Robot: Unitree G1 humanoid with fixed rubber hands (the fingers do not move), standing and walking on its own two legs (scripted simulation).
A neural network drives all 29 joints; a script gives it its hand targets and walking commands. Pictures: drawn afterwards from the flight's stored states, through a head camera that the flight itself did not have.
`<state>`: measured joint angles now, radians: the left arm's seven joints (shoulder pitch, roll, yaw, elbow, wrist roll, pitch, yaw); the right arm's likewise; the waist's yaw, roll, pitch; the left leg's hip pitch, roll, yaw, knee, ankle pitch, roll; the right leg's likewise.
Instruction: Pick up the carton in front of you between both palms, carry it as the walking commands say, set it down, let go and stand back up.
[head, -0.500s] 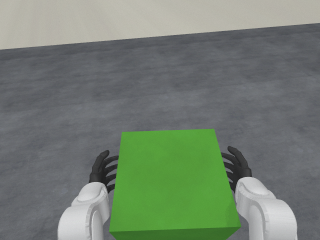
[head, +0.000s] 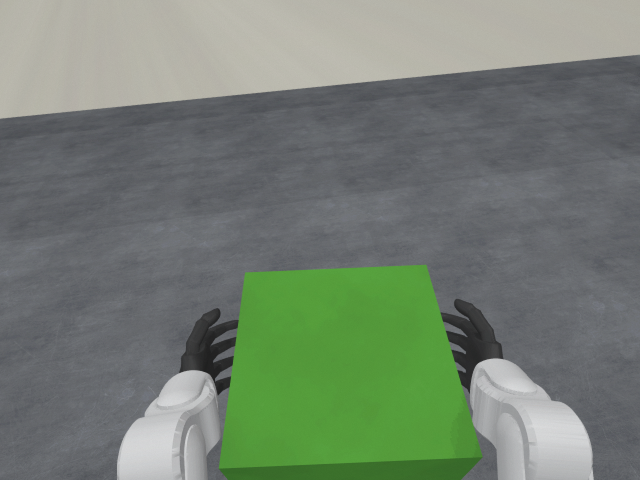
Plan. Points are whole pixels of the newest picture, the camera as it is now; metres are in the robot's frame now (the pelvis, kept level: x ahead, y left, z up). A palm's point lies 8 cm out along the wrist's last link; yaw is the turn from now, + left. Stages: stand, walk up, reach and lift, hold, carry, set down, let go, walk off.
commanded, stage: carry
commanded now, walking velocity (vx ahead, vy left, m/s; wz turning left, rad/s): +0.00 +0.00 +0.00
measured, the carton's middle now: (340, 398) +0.24 +0.00 +0.03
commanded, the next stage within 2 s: hold in 0.96 s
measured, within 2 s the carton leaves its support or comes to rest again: neither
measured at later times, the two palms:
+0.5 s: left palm (205, 413) +0.21 +0.15 +0.07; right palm (486, 401) +0.21 -0.15 +0.07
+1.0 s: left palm (222, 401) +0.24 +0.14 +0.03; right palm (473, 391) +0.24 -0.16 +0.03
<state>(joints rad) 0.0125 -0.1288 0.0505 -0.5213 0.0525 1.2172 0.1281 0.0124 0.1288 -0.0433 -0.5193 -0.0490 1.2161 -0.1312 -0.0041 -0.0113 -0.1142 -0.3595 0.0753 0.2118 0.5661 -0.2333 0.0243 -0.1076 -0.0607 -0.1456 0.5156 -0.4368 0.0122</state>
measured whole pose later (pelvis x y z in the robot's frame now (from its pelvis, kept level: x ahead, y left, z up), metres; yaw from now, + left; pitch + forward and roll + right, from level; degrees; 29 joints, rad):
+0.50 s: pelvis -0.04 +0.00 +0.00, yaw +0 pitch +1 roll +0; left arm -0.05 -0.13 0.07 -0.27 0.13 1.09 0.07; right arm -0.05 0.13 -0.07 -0.27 -0.13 1.09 -0.07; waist 0.00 0.00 -0.10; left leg -0.38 0.09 0.20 0.50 -0.14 0.03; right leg -0.16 -0.04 -0.15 0.51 -0.38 -0.01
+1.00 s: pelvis -0.05 -0.01 +0.00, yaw -1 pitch +0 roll +1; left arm -0.18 -0.14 0.16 0.13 0.22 0.68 0.03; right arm -0.19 0.14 -0.16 0.16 -0.22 0.66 -0.02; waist 0.01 -0.03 -0.01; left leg -0.35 0.06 0.14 0.47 -0.10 0.02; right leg -0.15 -0.03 -0.10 0.52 -0.33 -0.01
